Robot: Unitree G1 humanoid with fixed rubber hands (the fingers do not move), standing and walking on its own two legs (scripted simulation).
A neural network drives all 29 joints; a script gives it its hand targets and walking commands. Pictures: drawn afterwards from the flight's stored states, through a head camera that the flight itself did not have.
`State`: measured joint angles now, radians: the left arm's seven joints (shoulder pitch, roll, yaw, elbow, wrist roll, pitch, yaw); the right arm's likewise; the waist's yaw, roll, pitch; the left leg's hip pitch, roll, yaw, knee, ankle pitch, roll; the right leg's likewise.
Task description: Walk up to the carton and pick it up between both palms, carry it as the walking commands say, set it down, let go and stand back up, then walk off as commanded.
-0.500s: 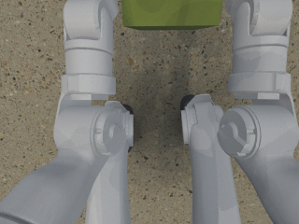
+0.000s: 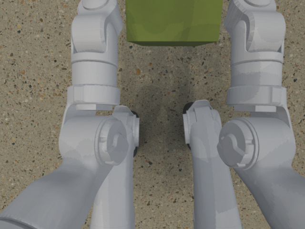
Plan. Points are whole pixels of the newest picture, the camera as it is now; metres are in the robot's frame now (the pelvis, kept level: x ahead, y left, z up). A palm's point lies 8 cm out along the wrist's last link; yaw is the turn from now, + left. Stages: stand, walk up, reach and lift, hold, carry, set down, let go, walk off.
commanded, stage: reach and lift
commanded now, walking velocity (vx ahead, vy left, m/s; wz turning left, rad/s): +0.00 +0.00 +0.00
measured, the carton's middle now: out of the picture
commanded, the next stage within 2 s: none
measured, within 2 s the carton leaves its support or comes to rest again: neither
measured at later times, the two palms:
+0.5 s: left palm out of the picture +0.53 +0.08 -0.03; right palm out of the picture +0.52 -0.15 -0.03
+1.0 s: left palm out of the picture +0.50 +0.08 +0.04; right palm out of the picture +0.48 -0.15 +0.04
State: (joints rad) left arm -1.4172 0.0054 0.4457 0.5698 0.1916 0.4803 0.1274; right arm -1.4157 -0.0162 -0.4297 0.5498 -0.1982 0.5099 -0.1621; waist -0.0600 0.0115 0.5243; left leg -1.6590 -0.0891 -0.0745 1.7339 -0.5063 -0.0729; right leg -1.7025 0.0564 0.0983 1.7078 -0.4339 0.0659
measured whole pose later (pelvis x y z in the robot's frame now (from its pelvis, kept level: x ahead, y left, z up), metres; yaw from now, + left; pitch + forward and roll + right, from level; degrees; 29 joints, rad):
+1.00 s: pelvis +0.00 +0.00 +0.11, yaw -1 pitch +13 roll +1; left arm -1.16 -0.07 0.40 0.53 0.19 0.46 0.12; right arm -1.12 0.06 -0.38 0.48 -0.19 0.49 -0.17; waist -0.04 0.00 0.52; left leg -1.17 -0.07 -0.08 1.35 -0.41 -0.05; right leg -1.20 0.04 0.10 1.32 -0.34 0.06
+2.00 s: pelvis +0.08 +0.00 +0.22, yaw -1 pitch +6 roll +0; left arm -0.61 -0.24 0.45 0.61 0.33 0.44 0.09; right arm -0.65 0.23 -0.44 0.60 -0.38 0.48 -0.11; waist -0.07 0.00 0.03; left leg -0.57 -0.04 -0.09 0.77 -0.32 -0.03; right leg -0.61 0.02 0.09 0.76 -0.27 0.03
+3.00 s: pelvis +0.09 +0.00 +0.25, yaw -1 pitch -8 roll +0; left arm -0.50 -0.23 0.33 0.49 0.31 0.71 0.09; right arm -0.49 0.23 -0.30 0.48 -0.34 0.71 -0.11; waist 0.00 0.00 0.08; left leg -0.16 -0.02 -0.10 0.53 -0.24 -0.03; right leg -0.20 0.01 0.09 0.54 -0.21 0.02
